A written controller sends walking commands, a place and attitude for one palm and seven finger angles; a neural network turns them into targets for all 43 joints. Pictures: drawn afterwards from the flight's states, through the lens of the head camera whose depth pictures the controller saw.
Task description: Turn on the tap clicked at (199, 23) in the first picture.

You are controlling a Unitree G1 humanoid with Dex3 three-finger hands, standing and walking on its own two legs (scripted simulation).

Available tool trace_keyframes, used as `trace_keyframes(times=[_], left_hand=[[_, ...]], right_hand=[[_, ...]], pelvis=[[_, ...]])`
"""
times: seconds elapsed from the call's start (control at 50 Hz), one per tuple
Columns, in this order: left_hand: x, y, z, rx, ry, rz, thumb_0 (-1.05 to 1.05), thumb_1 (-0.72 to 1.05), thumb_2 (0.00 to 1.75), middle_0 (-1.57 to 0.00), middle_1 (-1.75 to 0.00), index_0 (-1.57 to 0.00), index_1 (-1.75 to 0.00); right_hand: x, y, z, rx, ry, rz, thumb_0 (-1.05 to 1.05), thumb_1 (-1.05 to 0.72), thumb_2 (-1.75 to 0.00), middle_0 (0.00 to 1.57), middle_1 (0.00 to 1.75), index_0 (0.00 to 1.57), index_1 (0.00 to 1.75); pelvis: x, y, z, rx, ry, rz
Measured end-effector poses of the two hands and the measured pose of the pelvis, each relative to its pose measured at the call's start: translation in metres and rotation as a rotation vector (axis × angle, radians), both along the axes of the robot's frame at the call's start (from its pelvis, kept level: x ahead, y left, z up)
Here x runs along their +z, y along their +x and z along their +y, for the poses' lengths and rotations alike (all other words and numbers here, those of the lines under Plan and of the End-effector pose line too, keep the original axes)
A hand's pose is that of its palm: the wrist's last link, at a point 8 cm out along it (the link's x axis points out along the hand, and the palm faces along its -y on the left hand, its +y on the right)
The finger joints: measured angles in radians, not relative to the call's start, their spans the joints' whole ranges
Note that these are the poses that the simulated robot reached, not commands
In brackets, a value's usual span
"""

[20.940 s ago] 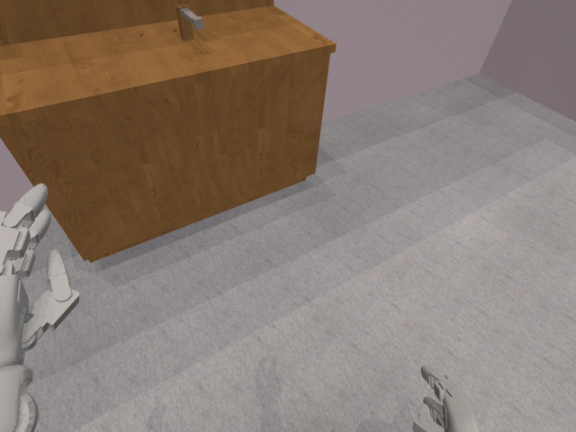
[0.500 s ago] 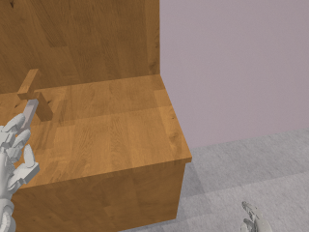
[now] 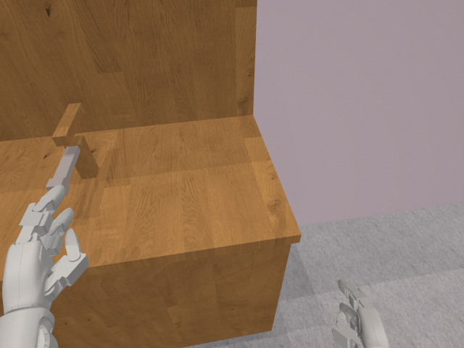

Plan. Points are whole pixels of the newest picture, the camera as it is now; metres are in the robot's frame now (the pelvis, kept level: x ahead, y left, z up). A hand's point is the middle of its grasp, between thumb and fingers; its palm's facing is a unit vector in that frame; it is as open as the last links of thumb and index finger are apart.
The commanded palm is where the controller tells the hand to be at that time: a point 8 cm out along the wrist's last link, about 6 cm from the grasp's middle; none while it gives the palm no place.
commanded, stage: turn the palm inward beside the body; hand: left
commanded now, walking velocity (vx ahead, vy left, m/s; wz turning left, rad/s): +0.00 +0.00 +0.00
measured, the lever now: (58, 187) +0.36 +0.40 +0.08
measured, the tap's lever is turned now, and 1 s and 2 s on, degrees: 0 0 0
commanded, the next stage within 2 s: reach beside the lever's end, fingers flat in 0.76 s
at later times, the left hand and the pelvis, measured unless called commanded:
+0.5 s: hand (89, 268) +0.18 +0.22 +0.13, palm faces +0.43 -0.90 -0.13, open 7.5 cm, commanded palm +0.13 +0.27 +0.15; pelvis +0.00 -0.01 +0.00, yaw +0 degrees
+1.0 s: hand (92, 263) +0.19 +0.22 +0.13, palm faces +0.45 -0.89 -0.13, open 7.4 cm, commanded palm +0.15 +0.27 +0.14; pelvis +0.00 -0.01 +0.00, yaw +0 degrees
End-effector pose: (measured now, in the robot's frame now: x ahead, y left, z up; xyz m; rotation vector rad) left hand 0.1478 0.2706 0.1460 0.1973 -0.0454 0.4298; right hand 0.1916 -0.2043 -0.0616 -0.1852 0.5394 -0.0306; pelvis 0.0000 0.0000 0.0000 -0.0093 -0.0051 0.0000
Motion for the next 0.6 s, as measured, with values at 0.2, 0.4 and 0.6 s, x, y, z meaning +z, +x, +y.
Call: trace_keyframes(times=[0.2,0.4,0.6], left_hand=[[-0.006,-0.013,-0.007,0.0,-0.039,0.017,0.02,0.89,0.9,-0.21,-0.3,-0.2,-0.3],[-0.005,-0.013,-0.009,0.017,-0.065,0.007,0.02,0.9,0.9,-0.2,-0.3,-0.2,-0.3],[-0.005,-0.01,-0.015,0.015,-0.073,0.024,0.02,0.9,0.9,-0.2,-0.3,-0.2,-0.3]], right_hand=[[0.002,-0.006,-0.006,-0.006,-0.018,-0.005,0.02,-0.91,-0.9,0.2,0.3,0.2,0.3],[-0.001,-0.009,-0.011,-0.012,-0.017,-0.006,0.02,-0.91,-0.9,0.2,0.3,0.2,0.3],[0.0,-0.005,-0.016,-0.014,-0.009,-0.013,0.02,-0.91,-0.9,0.2,0.3,0.2,0.3]], pelvis=[[-0.001,-0.005,0.0,0.004,-0.004,-0.009],[-0.001,-0.005,-0.003,0.008,-0.005,-0.013],[0.0,0.0,-0.008,0.005,0.0,-0.011]])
